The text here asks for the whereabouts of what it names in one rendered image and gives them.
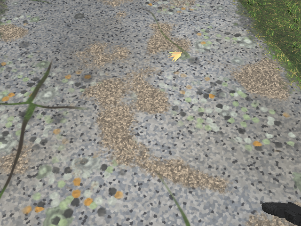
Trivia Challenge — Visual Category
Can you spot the robot right hand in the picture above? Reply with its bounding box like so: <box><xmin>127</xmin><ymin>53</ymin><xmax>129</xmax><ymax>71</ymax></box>
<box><xmin>261</xmin><ymin>202</ymin><xmax>301</xmax><ymax>226</ymax></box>

